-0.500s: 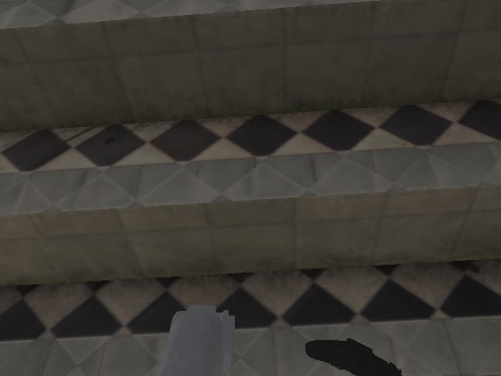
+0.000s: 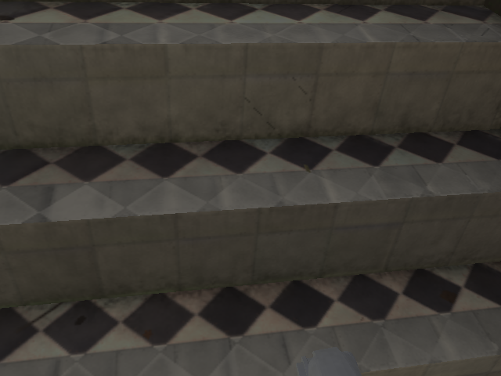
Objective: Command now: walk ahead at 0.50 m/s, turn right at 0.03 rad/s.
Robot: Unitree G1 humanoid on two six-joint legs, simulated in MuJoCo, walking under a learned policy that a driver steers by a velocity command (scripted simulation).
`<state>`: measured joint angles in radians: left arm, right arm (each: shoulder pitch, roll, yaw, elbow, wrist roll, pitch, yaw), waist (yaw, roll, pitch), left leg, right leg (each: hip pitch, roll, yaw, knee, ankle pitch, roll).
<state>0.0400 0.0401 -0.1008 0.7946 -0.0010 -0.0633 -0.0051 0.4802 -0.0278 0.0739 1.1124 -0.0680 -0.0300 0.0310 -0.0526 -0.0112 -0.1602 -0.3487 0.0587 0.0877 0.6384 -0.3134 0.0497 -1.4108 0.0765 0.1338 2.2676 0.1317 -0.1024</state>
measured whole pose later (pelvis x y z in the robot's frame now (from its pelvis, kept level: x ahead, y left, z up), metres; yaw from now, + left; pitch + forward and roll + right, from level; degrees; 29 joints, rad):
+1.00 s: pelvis +0.38 -0.12 +0.27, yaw +12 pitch +9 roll +6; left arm 0.57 0.12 -0.06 1.28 0.01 -0.06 0.04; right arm -0.18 -0.05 0.16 0.72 -0.02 -0.02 0.09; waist 0.06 -0.02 -0.16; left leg -1.02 -0.06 0.26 1.45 -0.68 0.18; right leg -0.09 -0.11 -0.28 0.20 -0.04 -0.06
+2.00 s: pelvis +0.53 -0.02 +0.49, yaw +44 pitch +1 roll -9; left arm -0.05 0.12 0.01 0.70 -0.02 -0.03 0.04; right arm 0.31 -0.24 -0.05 0.86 0.00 0.01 0.00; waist -0.07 0.10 -0.03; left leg -0.32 0.18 0.04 0.51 0.10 0.04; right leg -0.79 -0.34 -0.08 1.75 -0.73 0.03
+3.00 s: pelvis +0.37 -0.02 +0.41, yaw +21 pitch +1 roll -1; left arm 0.52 0.19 -0.03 0.88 0.05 0.07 0.04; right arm 0.01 -0.24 0.00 0.44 0.02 0.05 -0.06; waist 0.07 0.03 -0.02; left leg -0.63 0.05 0.15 1.26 -0.45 -0.01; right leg -0.41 -0.01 -0.06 0.86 -0.49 -0.04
